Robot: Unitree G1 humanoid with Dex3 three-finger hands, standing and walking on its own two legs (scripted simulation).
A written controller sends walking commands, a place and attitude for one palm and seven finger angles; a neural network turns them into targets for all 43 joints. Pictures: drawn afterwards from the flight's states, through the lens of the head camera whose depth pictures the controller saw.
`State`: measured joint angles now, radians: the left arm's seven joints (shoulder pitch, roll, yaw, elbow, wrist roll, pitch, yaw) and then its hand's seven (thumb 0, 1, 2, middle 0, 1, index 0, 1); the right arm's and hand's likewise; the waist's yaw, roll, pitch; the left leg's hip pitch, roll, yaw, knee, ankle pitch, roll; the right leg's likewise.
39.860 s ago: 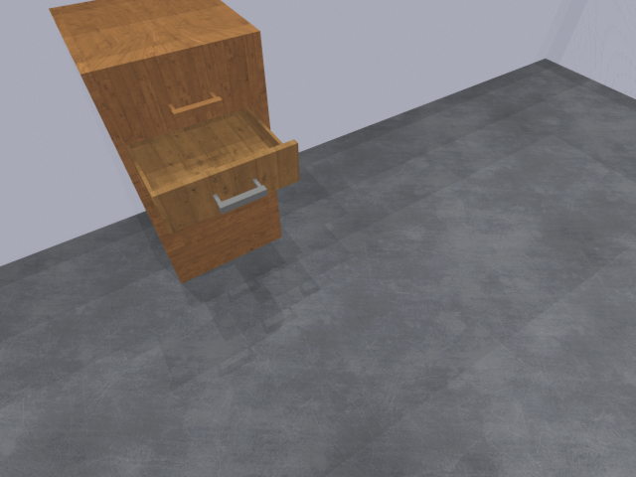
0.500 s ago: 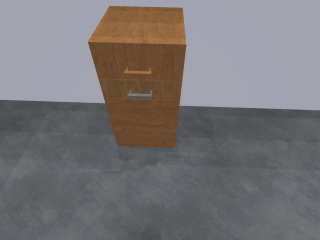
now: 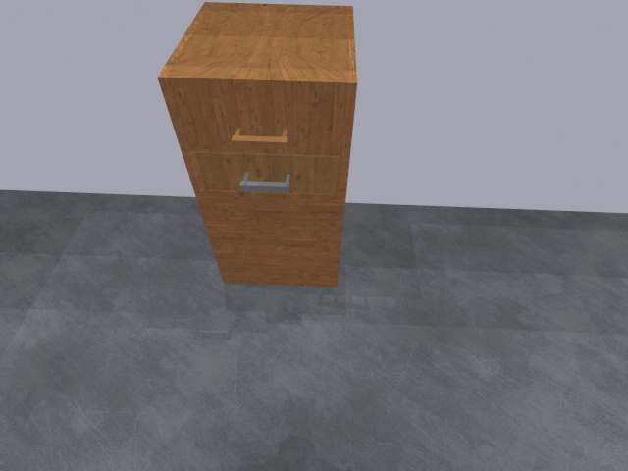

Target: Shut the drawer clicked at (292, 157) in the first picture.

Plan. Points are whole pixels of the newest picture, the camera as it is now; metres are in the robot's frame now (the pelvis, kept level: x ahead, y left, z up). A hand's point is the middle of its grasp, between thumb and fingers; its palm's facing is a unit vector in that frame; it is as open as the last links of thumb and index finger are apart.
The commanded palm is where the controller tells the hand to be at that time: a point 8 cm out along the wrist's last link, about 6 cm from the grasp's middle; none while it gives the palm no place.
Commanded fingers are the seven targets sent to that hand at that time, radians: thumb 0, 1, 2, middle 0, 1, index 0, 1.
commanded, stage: look to check the result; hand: left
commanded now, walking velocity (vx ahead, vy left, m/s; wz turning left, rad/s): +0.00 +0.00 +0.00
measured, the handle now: (266, 181) +0.82 +0.17 -0.21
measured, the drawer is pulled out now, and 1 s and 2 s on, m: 0.00 0.00 0.00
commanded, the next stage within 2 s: stand and wait in 0.26 s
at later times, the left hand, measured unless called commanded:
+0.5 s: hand out of the picture -0.01 +0.14 -0.18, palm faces +0.05 -0.98 -0.17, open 7.4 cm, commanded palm none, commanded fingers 0.00 0.90 0.90 -0.20 -0.30 -0.20 -0.30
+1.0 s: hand out of the picture -0.01 +0.14 -0.18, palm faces +0.06 -0.98 -0.18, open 7.4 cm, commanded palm none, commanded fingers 0.00 0.90 0.90 -0.20 -0.30 -0.20 -0.30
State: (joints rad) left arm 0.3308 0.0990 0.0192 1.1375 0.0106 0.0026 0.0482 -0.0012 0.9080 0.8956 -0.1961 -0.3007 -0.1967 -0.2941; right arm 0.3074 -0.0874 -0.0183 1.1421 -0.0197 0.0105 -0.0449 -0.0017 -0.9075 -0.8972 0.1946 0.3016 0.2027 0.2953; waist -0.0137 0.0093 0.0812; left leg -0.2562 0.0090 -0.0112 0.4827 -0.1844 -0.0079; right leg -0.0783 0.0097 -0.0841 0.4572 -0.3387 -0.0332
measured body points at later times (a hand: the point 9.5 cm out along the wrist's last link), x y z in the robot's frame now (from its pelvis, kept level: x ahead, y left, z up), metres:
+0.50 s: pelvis +0.02 -0.01 +0.00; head +0.03 -0.01 +0.45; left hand -0.01 +0.20 -0.16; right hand +0.00 -0.22 -0.16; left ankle +0.05 +0.13 -0.74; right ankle -0.05 -0.09 -0.74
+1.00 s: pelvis +0.02 -0.01 +0.00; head +0.04 -0.02 +0.45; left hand -0.01 +0.19 -0.16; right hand +0.00 -0.22 -0.17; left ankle +0.05 +0.13 -0.74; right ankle -0.05 -0.09 -0.74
